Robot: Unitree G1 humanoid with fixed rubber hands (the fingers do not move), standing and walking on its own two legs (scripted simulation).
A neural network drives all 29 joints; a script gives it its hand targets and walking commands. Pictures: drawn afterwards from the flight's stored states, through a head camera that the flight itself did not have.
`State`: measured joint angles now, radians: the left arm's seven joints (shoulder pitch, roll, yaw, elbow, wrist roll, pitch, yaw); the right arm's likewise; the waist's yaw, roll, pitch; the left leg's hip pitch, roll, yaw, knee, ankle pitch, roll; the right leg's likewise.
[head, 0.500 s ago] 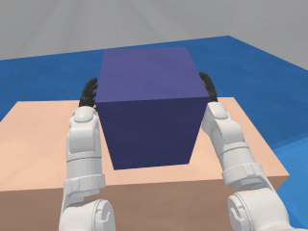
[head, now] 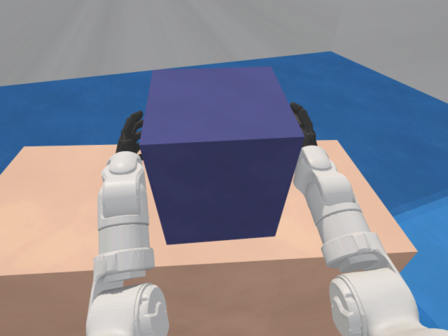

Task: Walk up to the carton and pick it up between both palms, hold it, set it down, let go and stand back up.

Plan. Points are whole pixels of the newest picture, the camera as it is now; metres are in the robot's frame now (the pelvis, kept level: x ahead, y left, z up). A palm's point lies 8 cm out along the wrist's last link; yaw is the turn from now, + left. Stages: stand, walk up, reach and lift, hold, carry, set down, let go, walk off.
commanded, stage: hold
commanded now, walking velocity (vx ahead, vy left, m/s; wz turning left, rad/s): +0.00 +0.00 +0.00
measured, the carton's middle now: (217, 158) +0.38 +0.01 +0.17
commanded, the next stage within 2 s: none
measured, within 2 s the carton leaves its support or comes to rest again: neither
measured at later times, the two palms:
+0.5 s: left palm (130, 156) +0.36 +0.15 +0.20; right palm (303, 147) +0.37 -0.15 +0.20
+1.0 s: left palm (130, 156) +0.37 +0.16 +0.19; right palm (302, 147) +0.37 -0.14 +0.20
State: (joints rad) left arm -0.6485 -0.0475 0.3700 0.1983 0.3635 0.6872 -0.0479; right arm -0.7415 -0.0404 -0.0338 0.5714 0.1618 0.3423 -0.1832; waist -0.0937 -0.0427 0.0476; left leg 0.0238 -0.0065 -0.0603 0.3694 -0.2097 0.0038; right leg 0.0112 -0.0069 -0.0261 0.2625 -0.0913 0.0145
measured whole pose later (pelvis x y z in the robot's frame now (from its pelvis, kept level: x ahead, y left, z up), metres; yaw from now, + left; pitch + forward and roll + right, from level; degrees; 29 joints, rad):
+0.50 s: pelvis +0.00 +0.00 +0.00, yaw +0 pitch -10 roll -1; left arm -0.63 -0.05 0.36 0.18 0.36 0.68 -0.05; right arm -0.73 -0.04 -0.02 0.56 0.17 0.33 -0.19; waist -0.10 -0.04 0.05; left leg 0.03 0.00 -0.07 0.36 -0.21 0.00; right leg 0.01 0.00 -0.03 0.26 -0.10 0.01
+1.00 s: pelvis +0.00 +0.00 +0.00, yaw +0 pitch -10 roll -1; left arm -0.62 -0.05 0.36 0.16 0.36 0.69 -0.05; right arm -0.72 -0.04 -0.02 0.54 0.17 0.34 -0.19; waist -0.10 -0.04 0.06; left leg 0.03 0.00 -0.06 0.36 -0.21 0.00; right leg 0.02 -0.01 -0.03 0.26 -0.10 0.01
